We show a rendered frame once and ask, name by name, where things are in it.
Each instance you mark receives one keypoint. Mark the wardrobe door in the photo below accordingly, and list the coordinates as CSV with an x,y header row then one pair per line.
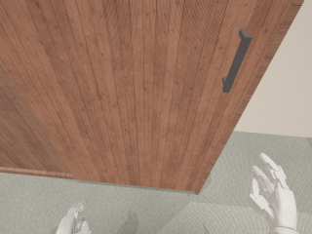
x,y
130,91
23,142

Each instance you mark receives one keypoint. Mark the right robot hand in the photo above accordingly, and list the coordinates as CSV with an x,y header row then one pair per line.
x,y
277,194

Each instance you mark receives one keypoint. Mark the handle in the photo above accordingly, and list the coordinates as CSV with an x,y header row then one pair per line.
x,y
237,61

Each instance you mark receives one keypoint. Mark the left robot hand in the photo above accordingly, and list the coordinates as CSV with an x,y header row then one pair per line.
x,y
69,224

